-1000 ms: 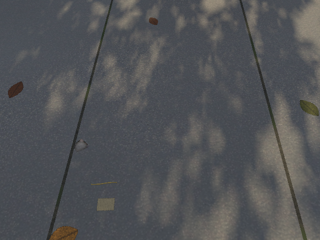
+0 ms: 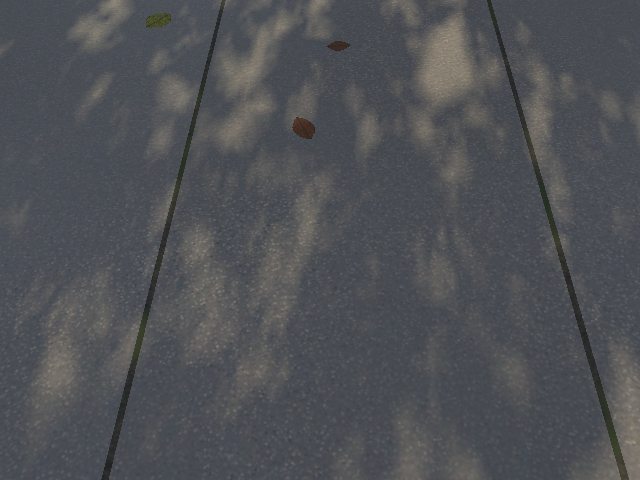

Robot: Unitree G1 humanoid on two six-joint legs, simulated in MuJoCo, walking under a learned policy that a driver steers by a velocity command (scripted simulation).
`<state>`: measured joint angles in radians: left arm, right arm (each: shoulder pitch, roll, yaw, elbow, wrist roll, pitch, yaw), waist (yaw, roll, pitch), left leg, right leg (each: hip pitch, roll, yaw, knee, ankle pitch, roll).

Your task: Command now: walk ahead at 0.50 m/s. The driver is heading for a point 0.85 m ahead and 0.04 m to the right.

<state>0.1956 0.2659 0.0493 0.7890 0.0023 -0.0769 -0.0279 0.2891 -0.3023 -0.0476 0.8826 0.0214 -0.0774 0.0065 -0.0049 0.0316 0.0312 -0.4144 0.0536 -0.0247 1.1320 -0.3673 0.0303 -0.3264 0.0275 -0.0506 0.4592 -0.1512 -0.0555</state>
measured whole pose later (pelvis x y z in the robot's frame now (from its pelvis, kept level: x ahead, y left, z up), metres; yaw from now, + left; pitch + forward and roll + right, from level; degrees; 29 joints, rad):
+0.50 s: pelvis +0.28 +0.06 -0.01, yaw +0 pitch +1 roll -1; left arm 0.32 0.29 0.05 0.93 -0.03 -0.07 0.00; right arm 0.13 -0.27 -0.05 0.81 0.00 -0.09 0.03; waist 0.02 -0.02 0.04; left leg -0.39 -0.01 0.05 0.51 -0.14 0.05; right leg -0.30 -0.02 0.04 1.11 -0.43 -0.04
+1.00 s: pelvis +0.56 +0.00 -0.01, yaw +0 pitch +2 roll +1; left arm 0.07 0.26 0.05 0.83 -0.01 -0.09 -0.03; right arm 0.34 -0.28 -0.05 0.97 0.02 -0.06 0.00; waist -0.04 0.01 0.04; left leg -0.17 0.00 -0.04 0.94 -0.49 0.02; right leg -0.45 0.00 -0.05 0.56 -0.14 -0.05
